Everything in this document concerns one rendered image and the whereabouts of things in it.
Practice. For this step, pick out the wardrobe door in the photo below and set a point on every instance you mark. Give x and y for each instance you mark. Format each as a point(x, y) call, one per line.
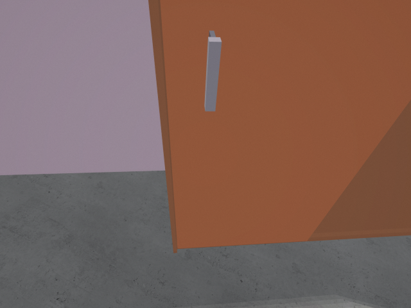
point(306, 91)
point(379, 195)

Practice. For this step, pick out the handle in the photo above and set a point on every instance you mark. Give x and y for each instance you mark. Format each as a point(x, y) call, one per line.
point(212, 71)

